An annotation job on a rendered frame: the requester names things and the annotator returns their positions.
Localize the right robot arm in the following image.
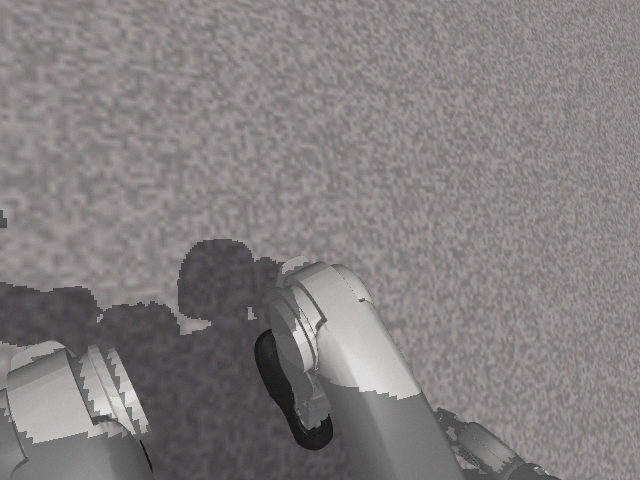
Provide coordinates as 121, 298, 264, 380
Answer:
508, 463, 561, 480

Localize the right robot foot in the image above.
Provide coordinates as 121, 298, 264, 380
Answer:
254, 329, 333, 450

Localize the right robot hand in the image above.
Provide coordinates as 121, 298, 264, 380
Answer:
433, 407, 526, 480

